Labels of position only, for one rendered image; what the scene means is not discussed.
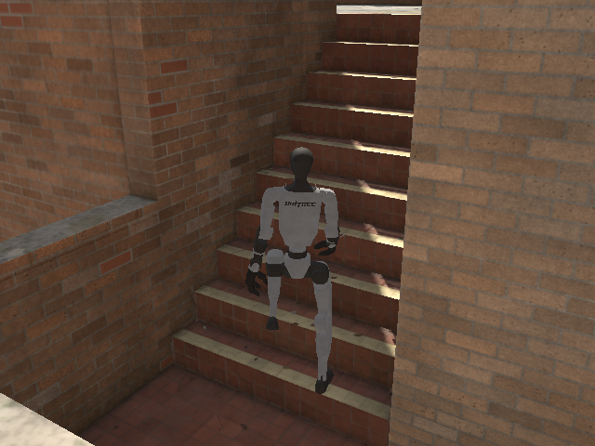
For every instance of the robot thigh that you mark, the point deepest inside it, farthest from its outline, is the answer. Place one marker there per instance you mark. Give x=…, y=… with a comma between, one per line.
x=275, y=263
x=320, y=276

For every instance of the robot right hand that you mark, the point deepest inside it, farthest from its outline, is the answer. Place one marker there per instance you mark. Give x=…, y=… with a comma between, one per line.
x=327, y=252

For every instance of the left robot forearm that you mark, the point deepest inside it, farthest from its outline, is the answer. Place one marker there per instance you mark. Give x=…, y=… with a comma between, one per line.
x=258, y=253

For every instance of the robot left thigh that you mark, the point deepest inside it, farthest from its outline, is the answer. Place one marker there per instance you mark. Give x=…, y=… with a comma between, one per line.
x=275, y=263

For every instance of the robot left hand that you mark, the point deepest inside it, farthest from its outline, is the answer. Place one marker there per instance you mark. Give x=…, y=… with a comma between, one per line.
x=250, y=281

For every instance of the right robot upper arm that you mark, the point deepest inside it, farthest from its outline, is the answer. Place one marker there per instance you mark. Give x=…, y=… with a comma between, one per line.
x=331, y=213

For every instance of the robot right thigh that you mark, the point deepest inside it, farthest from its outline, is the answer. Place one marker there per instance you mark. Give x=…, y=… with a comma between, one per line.
x=320, y=276

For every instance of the right robot forearm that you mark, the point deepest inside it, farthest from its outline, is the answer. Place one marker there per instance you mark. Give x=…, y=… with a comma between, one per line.
x=332, y=242

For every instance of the left robot upper arm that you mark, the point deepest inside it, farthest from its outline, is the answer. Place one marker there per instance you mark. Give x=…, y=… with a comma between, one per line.
x=270, y=196

